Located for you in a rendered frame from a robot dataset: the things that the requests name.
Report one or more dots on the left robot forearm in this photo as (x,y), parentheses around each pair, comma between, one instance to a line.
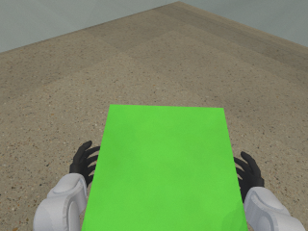
(61,210)

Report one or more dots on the right robot hand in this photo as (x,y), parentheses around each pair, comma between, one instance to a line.
(251,174)

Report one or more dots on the left robot hand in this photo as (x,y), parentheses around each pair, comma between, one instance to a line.
(81,161)

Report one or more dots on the right robot forearm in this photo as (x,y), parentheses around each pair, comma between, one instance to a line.
(264,212)

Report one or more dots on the carton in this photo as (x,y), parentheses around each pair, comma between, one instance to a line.
(165,168)

